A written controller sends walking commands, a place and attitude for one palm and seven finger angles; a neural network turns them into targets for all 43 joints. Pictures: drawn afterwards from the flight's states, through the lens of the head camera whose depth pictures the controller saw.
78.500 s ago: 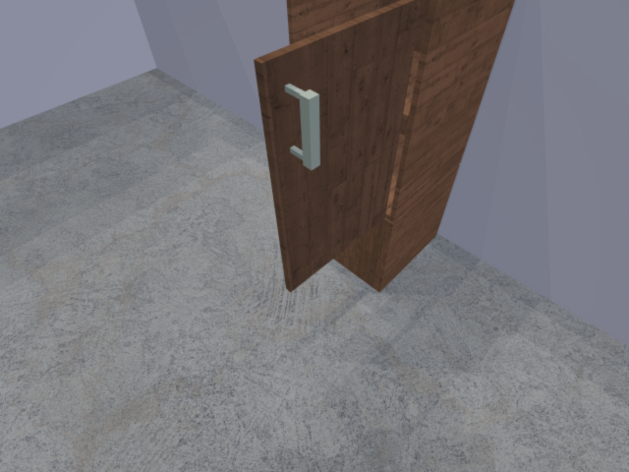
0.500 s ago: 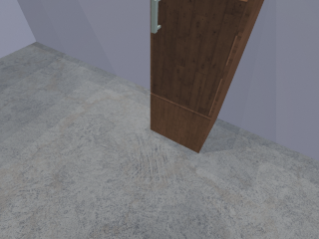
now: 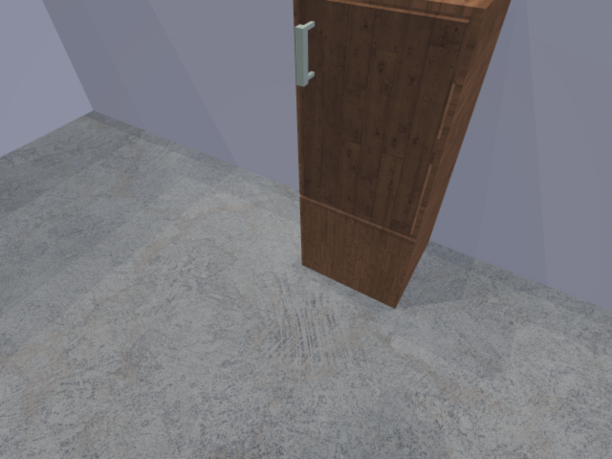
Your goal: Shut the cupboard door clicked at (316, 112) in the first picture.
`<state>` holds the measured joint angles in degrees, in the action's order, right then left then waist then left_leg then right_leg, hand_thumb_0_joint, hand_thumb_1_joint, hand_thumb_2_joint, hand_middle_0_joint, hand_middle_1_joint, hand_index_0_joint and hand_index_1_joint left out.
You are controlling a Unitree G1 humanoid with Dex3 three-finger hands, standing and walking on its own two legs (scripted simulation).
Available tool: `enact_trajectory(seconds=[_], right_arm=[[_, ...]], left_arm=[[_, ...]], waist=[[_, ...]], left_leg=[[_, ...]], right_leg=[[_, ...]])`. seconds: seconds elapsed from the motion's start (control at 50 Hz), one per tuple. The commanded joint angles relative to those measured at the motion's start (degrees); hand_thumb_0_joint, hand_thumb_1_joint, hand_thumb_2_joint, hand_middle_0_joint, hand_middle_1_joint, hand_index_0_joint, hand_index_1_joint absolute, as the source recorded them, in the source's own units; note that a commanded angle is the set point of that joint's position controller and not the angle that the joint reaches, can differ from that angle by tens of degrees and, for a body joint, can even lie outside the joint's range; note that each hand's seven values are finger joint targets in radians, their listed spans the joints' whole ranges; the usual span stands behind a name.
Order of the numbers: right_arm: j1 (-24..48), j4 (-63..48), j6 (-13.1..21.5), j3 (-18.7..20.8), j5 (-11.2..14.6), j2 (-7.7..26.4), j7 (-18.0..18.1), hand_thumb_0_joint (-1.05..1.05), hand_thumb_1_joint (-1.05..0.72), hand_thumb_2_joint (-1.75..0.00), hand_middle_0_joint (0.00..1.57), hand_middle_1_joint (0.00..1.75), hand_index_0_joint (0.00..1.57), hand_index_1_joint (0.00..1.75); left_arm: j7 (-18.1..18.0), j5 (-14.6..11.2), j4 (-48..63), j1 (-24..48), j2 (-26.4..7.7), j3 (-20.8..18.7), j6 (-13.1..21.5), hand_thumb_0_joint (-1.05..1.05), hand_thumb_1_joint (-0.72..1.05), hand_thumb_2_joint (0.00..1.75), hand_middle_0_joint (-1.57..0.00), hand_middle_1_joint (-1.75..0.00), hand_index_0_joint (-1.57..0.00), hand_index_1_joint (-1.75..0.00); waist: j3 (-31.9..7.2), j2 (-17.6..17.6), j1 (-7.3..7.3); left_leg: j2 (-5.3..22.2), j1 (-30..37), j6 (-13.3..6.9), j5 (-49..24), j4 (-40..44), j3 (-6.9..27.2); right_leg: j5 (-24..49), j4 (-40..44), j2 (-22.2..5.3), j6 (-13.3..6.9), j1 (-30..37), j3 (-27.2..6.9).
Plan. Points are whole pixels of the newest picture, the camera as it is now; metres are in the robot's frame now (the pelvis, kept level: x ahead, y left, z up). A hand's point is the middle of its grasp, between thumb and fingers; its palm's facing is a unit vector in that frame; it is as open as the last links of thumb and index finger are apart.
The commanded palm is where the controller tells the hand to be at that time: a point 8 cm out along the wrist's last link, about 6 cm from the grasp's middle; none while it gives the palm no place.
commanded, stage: let the arm hang, fingers relaxed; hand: left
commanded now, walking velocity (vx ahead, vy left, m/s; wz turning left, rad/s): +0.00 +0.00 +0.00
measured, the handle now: (306, 53) +0.95 +0.05 +0.13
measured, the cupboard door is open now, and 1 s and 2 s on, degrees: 0 0 0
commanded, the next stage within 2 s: look to check the result in 0.30 s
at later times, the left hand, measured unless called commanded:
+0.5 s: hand out of the picture -0.01 +0.15 -0.17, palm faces +0.05 -0.98 -0.17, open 7.4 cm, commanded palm none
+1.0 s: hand out of the picture +0.02 +0.14 -0.17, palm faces +0.05 -0.99 -0.15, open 7.4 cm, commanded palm none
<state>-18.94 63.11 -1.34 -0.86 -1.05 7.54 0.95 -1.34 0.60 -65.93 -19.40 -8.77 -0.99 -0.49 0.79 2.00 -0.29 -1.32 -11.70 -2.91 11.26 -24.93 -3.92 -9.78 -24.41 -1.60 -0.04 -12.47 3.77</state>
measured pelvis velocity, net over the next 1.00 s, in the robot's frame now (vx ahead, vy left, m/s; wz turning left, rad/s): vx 0.04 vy -0.01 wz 0.00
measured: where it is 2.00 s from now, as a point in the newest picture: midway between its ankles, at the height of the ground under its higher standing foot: outside the picture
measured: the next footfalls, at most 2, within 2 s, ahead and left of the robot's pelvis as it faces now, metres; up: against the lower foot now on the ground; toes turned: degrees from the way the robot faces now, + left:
none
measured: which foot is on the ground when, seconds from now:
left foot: down 0.00-1.00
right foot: down 0.00-1.00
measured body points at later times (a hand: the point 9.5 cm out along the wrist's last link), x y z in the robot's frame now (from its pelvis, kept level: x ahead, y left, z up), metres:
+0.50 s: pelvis +0.02 -0.01 +0.00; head +0.02 -0.01 +0.45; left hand -0.01 +0.21 -0.16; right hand -0.01 -0.22 -0.16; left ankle +0.03 +0.09 -0.74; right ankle +0.04 -0.12 -0.74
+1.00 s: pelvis +0.04 -0.01 +0.00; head +0.04 -0.02 +0.45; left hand +0.02 +0.19 -0.16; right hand +0.02 -0.22 -0.16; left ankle +0.03 +0.09 -0.74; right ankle +0.04 -0.12 -0.74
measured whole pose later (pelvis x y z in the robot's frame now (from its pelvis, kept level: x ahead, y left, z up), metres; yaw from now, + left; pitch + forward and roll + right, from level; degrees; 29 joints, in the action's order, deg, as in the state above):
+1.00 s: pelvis +0.04 -0.01 +0.00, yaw +0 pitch -2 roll +0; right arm -17.7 65.0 -0.2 -0.9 -0.7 7.3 2.0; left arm -1.6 0.4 -66.8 -17.3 -6.2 -0.7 1.0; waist 0.9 0.6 -0.5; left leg -0.4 -7.9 -1.6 13.1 -22.5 -3.4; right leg -11.8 -22.1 -0.4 -0.8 -8.7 4.0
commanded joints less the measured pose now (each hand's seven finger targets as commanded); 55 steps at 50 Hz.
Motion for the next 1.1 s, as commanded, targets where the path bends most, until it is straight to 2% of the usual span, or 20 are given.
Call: enact_trajectory(seconds=[0.0,0.16,0.22,0.28,0.36,0.46,0.6,0.74,0.88,1.08], right_arm=[[-3.8,-0.7,1.1,1.4,0.1,5.8,0.9,0.0,-0.9,-0.9,0.2,0.3,0.2,0.3],[-4.3,-0.4,1.6,1.5,0.1,4.7,1.2,0.0,-0.9,-0.9,0.2,0.3,0.2,0.3],[-4.2,-0.3,1.7,1.4,0.2,4.5,1.3,0.0,-0.9,-0.9,0.2,0.3,0.2,0.3],[-4.5,-0.3,1.7,1.4,0.4,4.8,1.3,0.0,-0.9,-0.9,0.2,0.3,0.2,0.3],[-4.5,0.0,1.6,1.3,0.2,4.5,1.4,0.0,-0.9,-0.9,0.2,0.3,0.2,0.3],[-4.5,0.1,1.6,1.2,0.3,4.6,1.4,0.0,-0.9,-0.9,0.2,0.3,0.2,0.3],[-3.9,0.5,1.8,1.2,0.4,4.8,1.4,0.0,-0.9,-0.9,0.2,0.3,0.2,0.3],[-3.5,0.9,1.7,1.0,0.4,4.5,1.5,0.0,-0.9,-0.9,0.2,0.3,0.2,0.3],[-3.2,0.9,1.9,1.0,0.5,4.9,1.5,0.0,-0.9,-0.9,0.2,0.3,0.2,0.3],[-3.4,1.2,2.0,0.9,0.6,5.1,1.7,0.0,-0.9,-0.9,0.2,0.3,0.2,0.3]], left_arm=[[-0.6,0.3,1.4,-2.8,-4.4,-0.7,0.7,0.0,0.9,0.9,-0.2,-0.3,-0.2,-0.3],[-0.8,0.4,1.1,-3.4,-3.1,-0.9,1.1,0.0,0.9,0.9,-0.2,-0.3,-0.2,-0.3],[-0.8,0.3,0.6,-3.5,-2.8,-0.8,1.3,0.0,0.9,0.9,-0.2,-0.3,-0.2,-0.3],[-0.8,0.2,0.7,-3.4,-3.2,-0.7,1.4,0.0,0.9,0.9,-0.2,-0.3,-0.2,-0.3],[-0.8,0.2,0.4,-3.2,-2.7,-0.7,1.4,0.0,0.9,0.9,-0.2,-0.3,-0.2,-0.3],[-0.8,0.1,0.3,-3.0,-2.9,-0.6,1.6,0.0,0.9,0.9,-0.2,-0.3,-0.2,-0.3],[-0.8,0.1,0.1,-2.7,-3.3,-0.6,1.7,0.0,0.9,0.9,-0.2,-0.3,-0.2,-0.3],[-0.9,0.0,-0.1,-2.6,-3.1,-0.4,1.7,0.0,0.9,0.9,-0.2,-0.3,-0.2,-0.3],[-0.9,0.1,-0.1,-2.9,-3.4,-0.5,1.9,0.0,0.9,0.9,-0.2,-0.3,-0.2,-0.3],[-0.9,0.0,-0.2,-3.0,-3.3,-0.5,1.9,0.0,0.9,0.9,-0.2,-0.3,-0.2,-0.3]], waist=[[6.7,-2.0,-0.11],[5.8,0.1,0.06],[4.7,-0.5,-0.04],[5.2,-1.2,-0.13],[5.4,-0.7,-0.34],[5.0,-2.8,-0.41],[3.7,-2.8,-0.29],[5.4,-1.5,-0.32],[3.9,-2.0,-0.09],[4.4,-1.5,-0.1]], left_leg=[[6.6,-5.9,0.2,10.6,9.4,9.0],[6.6,-6.3,0.3,9.2,10.2,9.3],[6.3,-4.3,0.5,5.8,8.9,8.2],[6.3,-3.2,0.6,4.1,8.2,7.7],[6.4,-2.9,0.7,4.3,8.5,7.7],[6.4,-1.7,0.7,1.8,7.6,7.1],[6.6,-0.2,0.8,-2.5,7.0,6.8],[6.7,-0.1,1.0,-2.5,7.5,6.6],[6.8,1.0,1.0,-4.9,7.1,6.4],[7.0,1.7,1.0,-6.3,7.2,6.4]], right_leg=[[-9.4,5.7,-3.5,-1.7,-2.7,-6.0],[-5.1,4.6,-3.3,-1.7,-0.3,-5.4],[-4.0,5.2,-3.8,-1.8,-0.2,-5.6],[-4.0,5.8,-3.8,-1.9,-1.0,-5.6],[-3.8,5.9,-3.7,-1.9,-0.9,-5.9],[-3.3,6.3,-4.0,-2.0,-0.6,-6.0],[-0.7,6.1,-4.3,-2.0,0.8,-5.7],[-0.4,6.6,-4.1,-1.9,0.6,-5.8],[1.8,6.6,-4.2,-1.9,1.9,-5.5],[3.3,6.9,-4.2,-2.0,2.6,-5.4]])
